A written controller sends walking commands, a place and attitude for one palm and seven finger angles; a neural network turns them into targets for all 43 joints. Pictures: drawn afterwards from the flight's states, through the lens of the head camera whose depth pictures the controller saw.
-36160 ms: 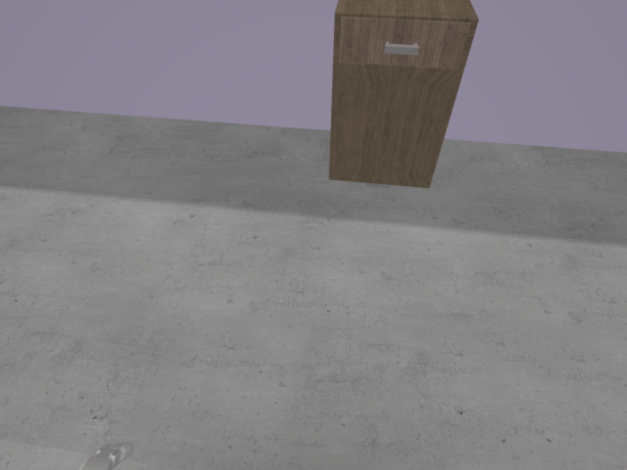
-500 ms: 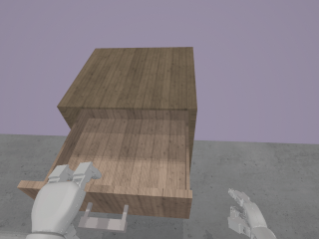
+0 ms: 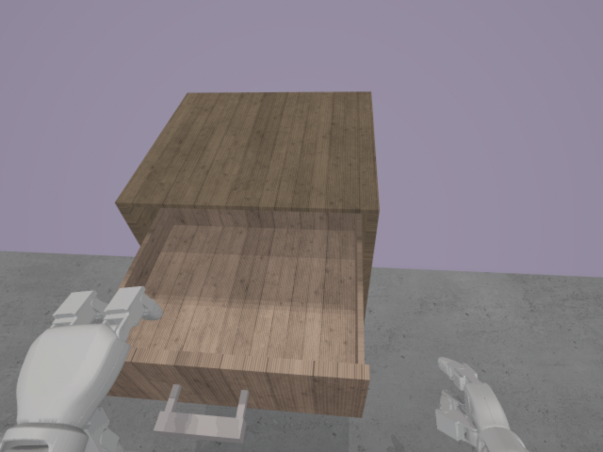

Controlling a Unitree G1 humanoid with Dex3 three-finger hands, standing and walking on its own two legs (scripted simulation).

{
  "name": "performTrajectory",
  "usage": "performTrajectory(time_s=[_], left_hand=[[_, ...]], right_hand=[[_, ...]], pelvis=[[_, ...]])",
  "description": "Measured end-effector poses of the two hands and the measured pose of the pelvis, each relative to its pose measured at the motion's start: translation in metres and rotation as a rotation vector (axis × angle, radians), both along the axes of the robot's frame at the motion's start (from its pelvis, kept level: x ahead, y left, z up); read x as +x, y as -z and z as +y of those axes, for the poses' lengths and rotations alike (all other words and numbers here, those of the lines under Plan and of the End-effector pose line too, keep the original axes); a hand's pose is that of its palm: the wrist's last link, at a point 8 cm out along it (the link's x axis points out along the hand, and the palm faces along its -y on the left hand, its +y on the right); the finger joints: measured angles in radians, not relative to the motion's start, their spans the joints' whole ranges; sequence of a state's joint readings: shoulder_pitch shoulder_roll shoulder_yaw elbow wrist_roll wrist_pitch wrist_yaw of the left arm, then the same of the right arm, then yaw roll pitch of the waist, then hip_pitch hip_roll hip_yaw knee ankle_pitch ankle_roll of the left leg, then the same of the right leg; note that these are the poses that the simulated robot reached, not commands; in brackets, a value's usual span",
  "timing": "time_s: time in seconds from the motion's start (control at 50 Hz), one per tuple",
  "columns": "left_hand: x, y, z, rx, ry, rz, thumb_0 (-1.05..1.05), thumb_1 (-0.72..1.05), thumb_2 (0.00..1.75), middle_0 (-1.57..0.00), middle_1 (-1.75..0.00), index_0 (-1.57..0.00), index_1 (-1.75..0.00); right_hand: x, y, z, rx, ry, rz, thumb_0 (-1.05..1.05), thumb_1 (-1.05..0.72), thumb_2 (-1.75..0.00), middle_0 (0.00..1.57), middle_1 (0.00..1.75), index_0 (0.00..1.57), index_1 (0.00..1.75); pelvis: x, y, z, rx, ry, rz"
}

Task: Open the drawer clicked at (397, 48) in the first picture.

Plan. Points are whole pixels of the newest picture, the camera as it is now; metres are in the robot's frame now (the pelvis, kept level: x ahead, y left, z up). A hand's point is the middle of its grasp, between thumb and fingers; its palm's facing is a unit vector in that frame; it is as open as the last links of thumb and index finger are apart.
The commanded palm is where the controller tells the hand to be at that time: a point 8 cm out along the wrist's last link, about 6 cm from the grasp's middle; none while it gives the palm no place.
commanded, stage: draw the hand back to the body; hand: left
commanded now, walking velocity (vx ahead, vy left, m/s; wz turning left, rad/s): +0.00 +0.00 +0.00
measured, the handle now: (205, 410) +0.18 +0.19 -0.08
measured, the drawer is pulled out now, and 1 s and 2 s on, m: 0.30 0.30 0.30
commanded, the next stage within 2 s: step back with the hand held close in 1.00 s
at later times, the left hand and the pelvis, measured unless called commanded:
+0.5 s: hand (130, 325) +0.19 +0.21 +0.15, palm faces +0.37 -0.83 -0.41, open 11.3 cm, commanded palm +0.13 +0.25 +0.18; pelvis +0.02 -0.02 +0.01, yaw +2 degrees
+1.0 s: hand (126, 320) +0.19 +0.21 +0.16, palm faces +0.40 -0.82 -0.42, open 7.6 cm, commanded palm +0.14 +0.25 +0.19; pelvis +0.02 -0.03 +0.02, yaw +2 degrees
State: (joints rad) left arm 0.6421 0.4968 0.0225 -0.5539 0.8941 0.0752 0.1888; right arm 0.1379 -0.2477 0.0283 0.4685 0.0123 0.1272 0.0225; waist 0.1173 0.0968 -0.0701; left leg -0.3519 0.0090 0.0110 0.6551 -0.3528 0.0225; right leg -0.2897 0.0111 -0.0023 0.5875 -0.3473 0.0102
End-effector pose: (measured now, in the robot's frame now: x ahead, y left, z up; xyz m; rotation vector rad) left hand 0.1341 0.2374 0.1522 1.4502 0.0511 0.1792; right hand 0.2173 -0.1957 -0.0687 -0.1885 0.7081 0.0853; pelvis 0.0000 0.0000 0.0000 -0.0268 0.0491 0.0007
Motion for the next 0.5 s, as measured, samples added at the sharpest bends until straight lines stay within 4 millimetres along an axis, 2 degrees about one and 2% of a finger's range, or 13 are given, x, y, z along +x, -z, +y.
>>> performTrajectory(time_s=[0.02,0.06,0.1,0.16,0.24,0.36,0.5], left_hand=[[0.0,-0.003,0.002,0.005,-0.005,-0.006,0.0,-0.49,0.3,-0.32,-1.2,-0.32,-1.21],[0.001,-0.002,0.005,-0.378,-0.051,-0.063,0.0,-0.49,0.3,-0.31,-1.19,-0.32,-1.2],[0.001,0.007,0.004,-0.681,-0.093,-0.118,-0.01,-0.47,0.31,-0.31,-1.18,-0.32,-1.19],[0.002,0.013,0.0,-0.931,-0.111,-0.183,-0.01,-0.43,0.33,-0.31,-1.15,-0.31,-1.16],[0.007,-0.001,0.0,-1.01,-0.075,-0.278,-0.01,-0.33,0.37,-0.3,-1.09,-0.3,-1.1],[0.015,-0.025,0.007,-0.969,-0.042,-0.352,-0.01,-0.16,0.44,-0.28,-0.98,-0.28,-0.99],[0.019,-0.02,0.009,-0.964,-0.084,-0.309,0.0,0.08,0.55,-0.26,-0.83,-0.26,-0.83]], right_hand=[[0.0,0.0,0.0,0.003,0.001,0.0,0.01,-0.91,-0.9,0.2,0.3,0.2,0.3],[-0.001,-0.003,0.001,0.023,0.033,-0.035,0.01,-0.91,-0.9,0.2,0.3,0.2,0.3],[-0.004,-0.007,0.003,0.032,0.067,-0.079,0.01,-0.91,-0.9,0.2,0.3,0.2,0.3],[-0.012,-0.012,0.002,0.006,0.085,-0.105,0.01,-0.91,-0.9,0.2,0.3,0.2,0.3],[-0.019,-0.012,-0.002,-0.028,0.074,-0.11,0.01,-0.91,-0.9,0.2,0.3,0.2,0.3],[-0.019,-0.007,-0.013,-0.035,0.081,-0.085,0.01,-0.9,-0.9,0.2,0.3,0.21,0.3],[-0.012,-0.006,-0.029,-0.048,0.107,-0.063,0.01,-0.9,-0.9,0.2,0.3,0.21,0.3]], pelvis=[[0.0,0.0,0.0,0.0,-0.001,-0.001],[-0.001,-0.001,0.0,0.003,-0.012,-0.029],[0.001,-0.003,-0.002,0.009,-0.017,-0.048],[0.006,-0.005,-0.006,0.015,-0.03,-0.067],[0.012,-0.008,-0.011,0.016,-0.044,-0.082],[0.014,-0.011,-0.015,0.017,-0.048,-0.085],[0.016,-0.014,-0.021,0.021,-0.041,-0.072]])
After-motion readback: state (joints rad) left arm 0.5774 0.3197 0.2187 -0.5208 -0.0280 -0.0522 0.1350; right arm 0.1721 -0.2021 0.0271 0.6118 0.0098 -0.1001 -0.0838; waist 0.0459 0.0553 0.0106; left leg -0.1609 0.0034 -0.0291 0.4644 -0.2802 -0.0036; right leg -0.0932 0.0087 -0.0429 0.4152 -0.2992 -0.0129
